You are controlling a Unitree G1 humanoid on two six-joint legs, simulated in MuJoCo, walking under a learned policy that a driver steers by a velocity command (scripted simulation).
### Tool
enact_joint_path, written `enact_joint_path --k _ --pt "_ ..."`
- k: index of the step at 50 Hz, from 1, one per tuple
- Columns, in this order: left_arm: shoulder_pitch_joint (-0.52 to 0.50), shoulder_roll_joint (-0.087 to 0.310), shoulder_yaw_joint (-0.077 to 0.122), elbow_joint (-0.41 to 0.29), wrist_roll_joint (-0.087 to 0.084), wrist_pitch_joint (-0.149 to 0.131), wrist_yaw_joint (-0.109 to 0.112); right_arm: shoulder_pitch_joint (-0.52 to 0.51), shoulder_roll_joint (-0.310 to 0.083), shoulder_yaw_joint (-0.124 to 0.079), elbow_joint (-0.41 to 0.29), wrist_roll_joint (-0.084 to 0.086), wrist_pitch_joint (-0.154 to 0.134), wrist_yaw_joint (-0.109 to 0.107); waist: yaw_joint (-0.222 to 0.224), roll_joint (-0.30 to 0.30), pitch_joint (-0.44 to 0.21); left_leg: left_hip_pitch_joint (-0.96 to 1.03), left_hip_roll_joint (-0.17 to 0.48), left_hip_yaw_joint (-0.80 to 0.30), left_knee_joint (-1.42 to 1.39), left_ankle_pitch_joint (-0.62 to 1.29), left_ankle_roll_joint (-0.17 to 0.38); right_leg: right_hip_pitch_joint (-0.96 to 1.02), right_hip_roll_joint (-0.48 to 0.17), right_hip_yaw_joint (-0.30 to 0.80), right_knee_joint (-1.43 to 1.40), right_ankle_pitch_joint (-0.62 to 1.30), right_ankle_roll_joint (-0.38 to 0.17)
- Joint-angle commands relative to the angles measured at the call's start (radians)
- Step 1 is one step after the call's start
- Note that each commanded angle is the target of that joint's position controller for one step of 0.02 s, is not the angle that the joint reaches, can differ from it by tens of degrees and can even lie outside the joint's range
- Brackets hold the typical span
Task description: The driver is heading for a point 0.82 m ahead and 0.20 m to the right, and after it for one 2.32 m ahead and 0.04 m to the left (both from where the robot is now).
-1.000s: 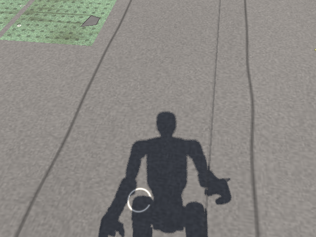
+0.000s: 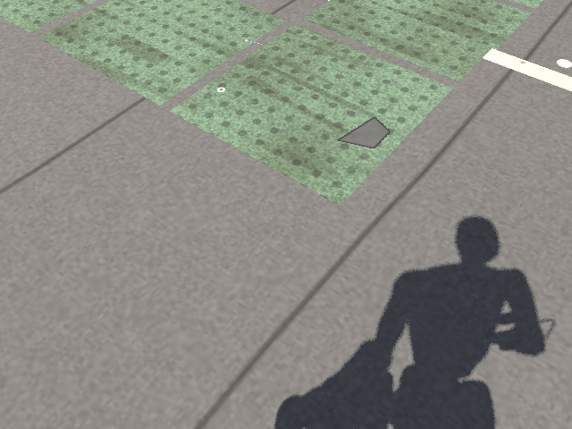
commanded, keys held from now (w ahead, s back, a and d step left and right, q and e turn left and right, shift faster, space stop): w+e+shift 0.66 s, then w+q+shift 0.34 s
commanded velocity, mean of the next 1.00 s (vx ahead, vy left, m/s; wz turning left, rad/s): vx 1.00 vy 0.00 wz -0.38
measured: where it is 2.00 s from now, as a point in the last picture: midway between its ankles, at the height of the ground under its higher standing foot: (419, 93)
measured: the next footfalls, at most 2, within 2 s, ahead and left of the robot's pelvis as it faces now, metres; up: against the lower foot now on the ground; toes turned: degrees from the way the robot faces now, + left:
left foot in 0.18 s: +0.36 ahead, +0.12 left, +0.00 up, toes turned -2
right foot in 0.62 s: +0.75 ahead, -0.13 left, +0.00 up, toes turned -29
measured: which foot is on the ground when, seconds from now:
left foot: up 0.00-0.16, down 0.18-0.62, up 0.64-1.00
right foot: down 0.00-0.18, up 0.20-0.60, down 0.62-1.00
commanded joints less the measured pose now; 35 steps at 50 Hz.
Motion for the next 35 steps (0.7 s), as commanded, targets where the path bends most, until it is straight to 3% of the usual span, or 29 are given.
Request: enact_joint_path --k 1,3,5,6,7,8,9,10,11,12,13,15,16,18,21,24,26,27,28,29,30,31,32,33,34,35 --pt "-0.093 0.054 -0.006 -0.063 -0.016 -0.03 -0.008 -0.109 0.015 0.037 -0.13 -0.007 -0.012 0.027 -0.082 -0.111 0.122 -0.006 0.051 0.024 -0.277 0.152 -0.016 -0.125 -0.205 0.155 -0.288 0.178 -0.152" --pt "-0.06 0.094 -0.001 -0.051 -0.032 -0.028 -0.012 -0.152 0.026 0.05 -0.135 0.003 -0.02 0.038 -0.07 -0.092 0.127 0.206 0.024 0.12 -0.394 0.246 -0.012 -0.205 -0.196 0.141 -0.366 0.332 -0.167" --pt "-0.034 0.164 0.012 -0.037 -0.029 -0.023 -0.015 -0.139 -0.013 0.043 -0.13 0.004 -0.025 0.024 -0.092 -0.094 0.119 0.266 0.003 0.12 -0.462 0.205 -0.001 -0.089 -0.231 0.134 -0.291 0.626 -0.167" --pt "-0.013 0.191 0.017 -0.027 -0.029 -0.019 -0.011 -0.103 -0.037 0.033 -0.119 -0.003 -0.027 0.01 -0.112 -0.102 0.067 0.331 -0.028 0.125 -0.486 0.155 0.005 -0.016 -0.23 0.12 -0.187 0.84 -0.156" --pt "-0.002 0.217 0.022 -0.02 -0.024 -0.01 -0.005 0.024 -0.068 0.018 -0.082 -0.007 -0.031 -0.007 -0.175 -0.117 -0.023 0.483 -0.061 0.126 -0.499 0.091 0.011 0.005 -0.22 0.108 0.001 0.96 -0.143" --pt "-0.012 0.22 0.022 -0.023 -0.023 -0.001 0.0 0.231 -0.102 -0.001 -0.015 -0.014 -0.033 -0.026 -0.276 -0.11 -0.127 0.73 -0.055 0.11 -0.523 0.074 0.014 -0.087 -0.178 0.095 0.273 0.895 -0.128" --pt "0.007 0.147 0.005 -0.045 -0.017 0.001 -0.003 0.38 -0.191 -0.029 0.013 -0.034 -0.035 -0.05 -0.316 -0.025 -0.246 0.963 0.145 -0.092 -0.528 -0.197 0.013 -0.29 -0.104 0.086 0.623 0.541 -0.12" --pt "0.124 -0.027 -0.026 -0.09 -0.046 0.004 -0.006 0.381 -0.273 -0.044 0.0 -0.057 -0.043 -0.058 -0.195 0.248 -0.388 1.113 0.429 -0.567 -0.696 -0.527 0.045 -0.548 0.008 0.149 0.991 -0.212 -0.114" --pt "0.05 0.065 -0.005 -0.099 -0.053 0.013 -0.001 0.336 -0.214 -0.039 -0.008 -0.027 -0.037 -0.055 -0.205 0.151 -0.35 1.0 0.429 -0.713 -0.848 -0.59 0.042 -0.626 -0.008 0.2 1.082 -0.128 -0.133" --pt "-0.037 0.081 0.003 -0.11 -0.047 0.02 -0.001 0.243 -0.131 -0.02 0.001 -0.016 -0.042 -0.055 -0.162 0.067 -0.153 0.854 0.376 -0.52 -0.838 -0.473 0.037 -0.676 -0.062 0.188 1.05 -0.012 -0.134" --pt "-0.059 0.057 -0.004 -0.104 -0.039 0.026 -0.009 0.193 -0.08 -0.011 0.008 -0.009 -0.049 -0.05 -0.129 0.028 -0.061 0.733 0.333 -0.374 -0.848 -0.278 0.036 -0.653 -0.098 0.176 0.996 0.04 -0.126" --pt "-0.038 0.02 -0.004 -0.088 -0.019 0.057 -0.025 0.179 -0.034 0.0 0.029 0.003 -0.061 -0.052 -0.068 0.061 -0.014 0.601 0.28 -0.182 -0.884 -0.085 0.016 -0.582 -0.129 0.169 0.961 0.052 -0.106" --pt "-0.058 0.002 -0.004 -0.091 -0.016 0.074 -0.032 0.192 -0.006 0.006 0.047 0.013 -0.071 -0.049 -0.057 0.049 0.009 0.575 0.264 -0.116 -0.903 -0.026 0.006 -0.583 -0.144 0.165 0.953 0.053 -0.102" --pt "-0.149 -0.024 -0.008 -0.134 -0.012 0.098 -0.045 0.215 0.014 0.008 0.081 0.032 -0.088 -0.045 -0.045 0.037 0.061 0.577 0.252 0.006 -0.943 0.114 -0.008 -0.662 -0.16 0.146 0.934 0.095 -0.096" --pt "-0.288 -0.042 -0.022 -0.196 -0.013 0.099 -0.063 0.226 0.04 0.014 0.108 0.03 -0.1 -0.047 -0.038 0.029 0.112 0.552 0.175 0.213 -0.974 0.347 -0.035 -0.682 -0.134 0.073 0.807 0.256 -0.099" --pt "-0.4 -0.025 -0.036 -0.247 -0.015 0.095 -0.085 0.235 -0.008 0.007 0.122 0.028 -0.102 -0.062 -0.032 -0.014 0.148 0.567 0.159 0.327 -1.009 0.527 -0.059 -0.592 -0.096 -0.017 0.542 0.363 -0.136" --pt "-0.422 -0.004 -0.036 -0.256 -0.015 0.094 -0.089 0.262 -0.059 0.0 0.128 0.03 -0.098 -0.076 -0.021 -0.019 0.129 0.635 0.172 0.368 -0.95 0.899 -0.078 -0.476 -0.022 -0.095 0.431 0.387 -0.17" --pt "-0.385 0.017 -0.032 -0.244 -0.017 0.095 -0.085 0.28 -0.092 -0.007 0.128 0.028 -0.087 -0.084 0.002 0.002 0.09 0.697 0.182 0.371 -0.869 1.115 -0.087 -0.422 0.021 -0.123 0.418 0.354 -0.184" --pt "-0.306 0.043 -0.024 -0.226 -0.019 0.098 -0.078 0.269 -0.128 -0.016 0.12 0.024 -0.073 -0.095 0.052 0.037 0.041 0.733 0.203 0.365 -0.755 1.278 -0.092 -0.342 0.052 -0.127 0.415 0.294 -0.198" --pt "-0.161 0.082 -0.008 -0.191 -0.02 0.1 -0.07 0.232 -0.159 -0.026 0.105 0.017 -0.055 -0.102 0.133 0.059 -0.036 0.727 0.227 0.35 -0.57 1.369 -0.086 -0.194 0.077 -0.109 0.422 0.234 -0.222" --pt "0.04 0.128 0.018 -0.133 -0.019 0.101 -0.055 0.18 -0.175 -0.033 0.084 0.01 -0.036 -0.102 0.224 0.059 -0.12 0.659 0.241 0.32 -0.306 1.335 -0.068 0.005 0.086 -0.06 0.404 0.166 -0.256" --pt "0.172 0.169 0.048 -0.085 -0.025 0.1 -0.03 0.158 -0.163 -0.035 0.08 0.006 -0.024 -0.086 0.262 -0.019 -0.158 0.51 0.169 0.316 0.064 0.912 -0.061 0.204 0.08 0.023 0.321 0.101 -0.29" --pt "0.067 0.225 0.066 -0.084 -0.042 0.11 -0.01 0.13 -0.007 0.004 0.045 -0.006 -0.036 -0.063 0.144 -0.276 -0.027 0.168 -0.031 0.283 0.445 -0.159 -0.081 0.237 -0.035 0.252 0.306 0.17 -0.321" --pt "0.006 0.328 0.082 -0.137 -0.009 0.118 -0.014 0.223 0.002 0.017 -0.078 0.016 -0.059 -0.062 0.021 -0.321 -0.216 -0.159 -0.085 0.067 0.642 -0.294 -0.117 0.504 -0.214 0.78 0.144 0.121 -0.534" --pt "-0.013 0.27 0.079 -0.165 -0.005 0.119 -0.002 0.177 -0.036 0.027 -0.077 0.009 -0.087 -0.063 0.056 -0.135 -0.219 -0.242 -0.021 -0.026 0.573 -0.209 -0.093 0.473 -0.296 0.932 -0.071 -0.159 -0.511" --pt "-0.047 0.179 0.058 -0.148 -0.004 0.109 0.01 0.175 -0.062 0.025 -0.044 0.016 -0.094 -0.063 0.007 0.015 -0.057 -0.204 0.038 -0.011 0.453 -0.115 -0.083 0.275 -0.288 0.836 -0.126 -0.199 -0.44"
Keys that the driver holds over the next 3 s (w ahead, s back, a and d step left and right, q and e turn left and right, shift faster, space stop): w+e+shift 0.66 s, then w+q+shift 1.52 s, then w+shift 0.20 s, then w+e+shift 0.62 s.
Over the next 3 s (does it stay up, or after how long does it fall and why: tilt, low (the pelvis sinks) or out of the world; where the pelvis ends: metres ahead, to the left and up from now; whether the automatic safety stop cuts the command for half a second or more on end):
stays up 2.55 0.24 0.00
